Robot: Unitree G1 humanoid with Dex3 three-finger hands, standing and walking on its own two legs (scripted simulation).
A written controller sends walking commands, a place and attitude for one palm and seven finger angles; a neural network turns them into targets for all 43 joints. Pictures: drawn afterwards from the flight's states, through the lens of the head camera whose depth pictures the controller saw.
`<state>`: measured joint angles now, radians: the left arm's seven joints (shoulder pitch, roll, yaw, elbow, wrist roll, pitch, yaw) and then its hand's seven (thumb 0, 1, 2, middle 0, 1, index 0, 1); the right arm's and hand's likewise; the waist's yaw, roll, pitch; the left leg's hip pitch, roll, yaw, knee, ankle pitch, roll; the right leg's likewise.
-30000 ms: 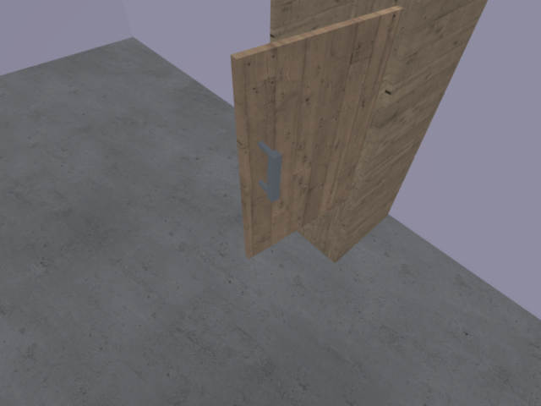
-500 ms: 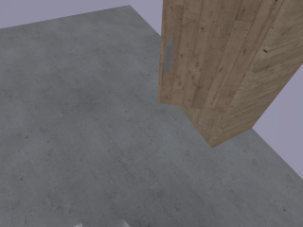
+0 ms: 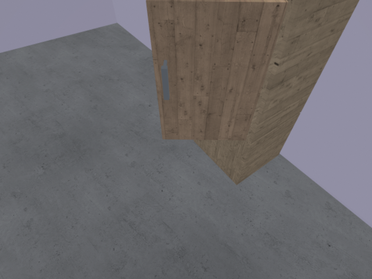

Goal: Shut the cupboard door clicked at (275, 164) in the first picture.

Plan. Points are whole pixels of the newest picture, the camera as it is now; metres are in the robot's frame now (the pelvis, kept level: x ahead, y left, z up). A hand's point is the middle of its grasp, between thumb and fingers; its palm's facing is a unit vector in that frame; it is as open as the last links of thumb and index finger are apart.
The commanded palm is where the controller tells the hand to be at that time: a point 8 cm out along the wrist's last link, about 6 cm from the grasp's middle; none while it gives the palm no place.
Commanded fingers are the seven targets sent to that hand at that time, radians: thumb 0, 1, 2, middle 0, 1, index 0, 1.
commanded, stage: take the last steps up to it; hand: left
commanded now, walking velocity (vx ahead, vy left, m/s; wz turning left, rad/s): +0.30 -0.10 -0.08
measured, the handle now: (166, 80) +0.74 +0.09 +0.01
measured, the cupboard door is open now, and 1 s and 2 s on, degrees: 53 53 53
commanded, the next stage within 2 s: come to a stop and stand still in 0.56 s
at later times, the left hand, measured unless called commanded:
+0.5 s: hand (125, 264) +0.19 +0.17 -0.17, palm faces -0.03 -0.99 -0.15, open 7.4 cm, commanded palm none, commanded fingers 0.00 0.90 0.90 -0.20 -0.30 -0.20 -0.30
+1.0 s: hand (151, 207) +0.34 +0.12 -0.16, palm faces +0.00 -0.98 -0.22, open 7.3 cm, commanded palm none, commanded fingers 0.00 0.90 0.90 -0.20 -0.30 -0.20 -0.30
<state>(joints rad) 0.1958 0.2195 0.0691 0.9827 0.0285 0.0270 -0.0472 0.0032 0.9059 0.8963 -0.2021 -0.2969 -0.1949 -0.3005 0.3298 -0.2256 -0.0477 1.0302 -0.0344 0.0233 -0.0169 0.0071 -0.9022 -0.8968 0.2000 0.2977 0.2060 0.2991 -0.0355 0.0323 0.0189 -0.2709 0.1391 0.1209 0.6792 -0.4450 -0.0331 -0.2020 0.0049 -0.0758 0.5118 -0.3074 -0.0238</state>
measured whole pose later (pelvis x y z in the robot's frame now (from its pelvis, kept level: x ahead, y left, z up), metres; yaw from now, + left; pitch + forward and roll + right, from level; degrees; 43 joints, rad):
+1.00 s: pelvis +0.27 -0.07 +0.01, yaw -2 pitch +0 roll +0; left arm 0.15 0.17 0.05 1.02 0.03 0.01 0.04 0.00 0.92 0.90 -0.21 -0.30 -0.20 -0.30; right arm 0.15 -0.20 -0.05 1.00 -0.01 0.06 -0.02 0.01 -0.91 -0.90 0.19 0.30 0.20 0.30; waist 0.01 -0.01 0.10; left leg -0.41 -0.01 0.04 0.87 -0.46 -0.05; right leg -0.25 -0.05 -0.10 0.48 -0.23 -0.01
